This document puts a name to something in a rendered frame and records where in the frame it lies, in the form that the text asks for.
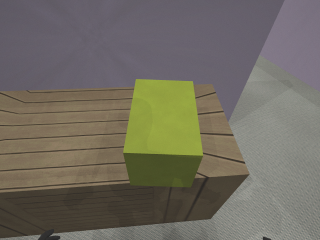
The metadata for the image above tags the left robot hand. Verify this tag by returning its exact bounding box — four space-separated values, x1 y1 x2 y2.
38 229 61 240

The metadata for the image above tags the pedestal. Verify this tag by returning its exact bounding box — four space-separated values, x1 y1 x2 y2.
0 84 250 239

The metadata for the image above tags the carton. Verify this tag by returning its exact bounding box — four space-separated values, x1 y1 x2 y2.
123 79 203 188

